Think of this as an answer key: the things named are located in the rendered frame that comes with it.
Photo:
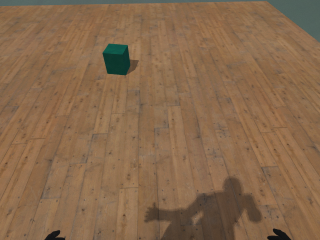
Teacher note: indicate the carton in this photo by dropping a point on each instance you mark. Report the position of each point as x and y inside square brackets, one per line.
[116, 58]

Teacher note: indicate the left robot hand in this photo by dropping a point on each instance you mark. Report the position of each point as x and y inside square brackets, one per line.
[53, 236]

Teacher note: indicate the right robot hand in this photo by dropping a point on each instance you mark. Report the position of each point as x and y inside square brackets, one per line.
[281, 235]

